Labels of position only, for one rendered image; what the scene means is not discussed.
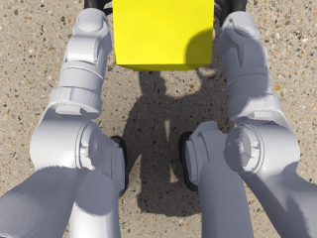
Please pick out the left robot foot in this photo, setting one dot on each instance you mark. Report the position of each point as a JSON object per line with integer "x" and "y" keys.
{"x": 121, "y": 144}

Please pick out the robot left thigh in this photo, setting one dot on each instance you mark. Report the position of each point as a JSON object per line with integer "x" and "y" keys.
{"x": 95, "y": 212}

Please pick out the left robot upper arm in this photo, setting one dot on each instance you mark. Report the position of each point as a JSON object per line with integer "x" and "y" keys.
{"x": 63, "y": 152}

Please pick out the robot left hand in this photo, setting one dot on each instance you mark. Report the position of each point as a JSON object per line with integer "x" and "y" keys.
{"x": 98, "y": 4}

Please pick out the right robot forearm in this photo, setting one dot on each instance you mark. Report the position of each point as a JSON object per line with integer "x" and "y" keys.
{"x": 248, "y": 78}

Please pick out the left robot forearm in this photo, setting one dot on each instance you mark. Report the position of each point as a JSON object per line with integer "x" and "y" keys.
{"x": 82, "y": 72}

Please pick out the robot right hand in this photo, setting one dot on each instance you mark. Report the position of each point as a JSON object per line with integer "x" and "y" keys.
{"x": 228, "y": 7}

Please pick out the right robot upper arm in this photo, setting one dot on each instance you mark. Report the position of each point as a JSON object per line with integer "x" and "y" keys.
{"x": 266, "y": 158}

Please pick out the carton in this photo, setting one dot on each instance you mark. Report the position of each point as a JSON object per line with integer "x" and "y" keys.
{"x": 163, "y": 35}

